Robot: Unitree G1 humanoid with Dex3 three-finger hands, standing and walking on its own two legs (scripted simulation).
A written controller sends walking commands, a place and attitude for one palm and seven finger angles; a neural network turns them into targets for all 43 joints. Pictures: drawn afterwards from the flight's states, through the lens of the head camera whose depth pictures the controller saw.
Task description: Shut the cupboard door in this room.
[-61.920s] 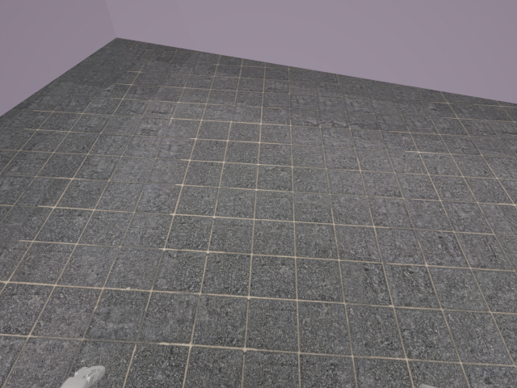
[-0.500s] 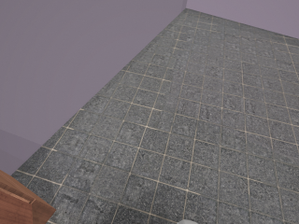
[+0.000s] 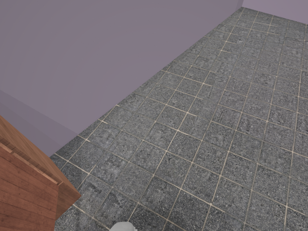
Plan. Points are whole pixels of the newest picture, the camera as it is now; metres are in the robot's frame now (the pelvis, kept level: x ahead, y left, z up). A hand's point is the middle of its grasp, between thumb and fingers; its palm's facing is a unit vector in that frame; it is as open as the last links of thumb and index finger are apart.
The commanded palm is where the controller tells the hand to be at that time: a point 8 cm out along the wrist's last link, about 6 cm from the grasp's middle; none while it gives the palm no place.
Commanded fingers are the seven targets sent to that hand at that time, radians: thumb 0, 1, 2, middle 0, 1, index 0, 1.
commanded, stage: turn or walk to find it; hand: left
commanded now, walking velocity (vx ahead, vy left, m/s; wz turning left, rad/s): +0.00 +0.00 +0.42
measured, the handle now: out of the picture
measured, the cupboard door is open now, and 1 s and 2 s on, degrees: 53 53 53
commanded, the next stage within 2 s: stand and wait in 0.90 s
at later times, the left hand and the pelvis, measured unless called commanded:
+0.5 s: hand out of the picture +0.06 +0.23 -0.16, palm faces +0.24 -0.94 -0.25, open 7.3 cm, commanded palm none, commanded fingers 0.00 0.90 0.90 -0.20 -0.30 -0.20 -0.30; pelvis +0.01 +0.01 +0.00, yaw +12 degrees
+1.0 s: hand out of the picture -0.06 +0.20 -0.19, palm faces +0.49 -0.84 -0.23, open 7.3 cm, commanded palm none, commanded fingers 0.00 0.90 0.90 -0.20 -0.30 -0.20 -0.30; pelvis +0.00 +0.01 -0.01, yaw +26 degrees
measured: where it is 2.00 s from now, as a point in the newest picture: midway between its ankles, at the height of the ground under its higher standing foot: outside the picture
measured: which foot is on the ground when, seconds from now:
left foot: up 0.00-0.14, down 0.16-0.56, up 0.58-0.98, down 1.00-1.00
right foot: down 0.00-0.16, up 0.18-0.54, down 0.56-1.00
